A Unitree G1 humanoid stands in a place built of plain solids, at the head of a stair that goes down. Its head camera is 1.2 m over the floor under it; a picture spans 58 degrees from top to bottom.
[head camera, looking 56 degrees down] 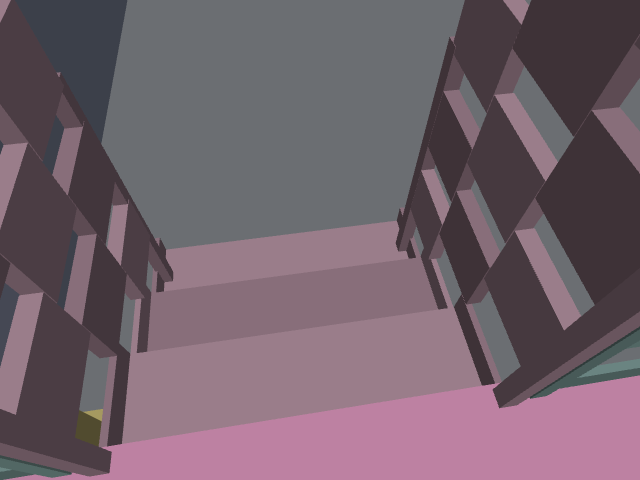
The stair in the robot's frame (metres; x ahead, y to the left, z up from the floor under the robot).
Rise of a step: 0.15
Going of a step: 0.30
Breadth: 1.12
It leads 9 degrees to the left of straight ahead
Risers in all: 4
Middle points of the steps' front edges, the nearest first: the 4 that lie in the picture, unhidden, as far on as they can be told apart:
0.26 0.03 0.00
0.56 0.08 -0.15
0.85 0.12 -0.30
1.15 0.17 -0.46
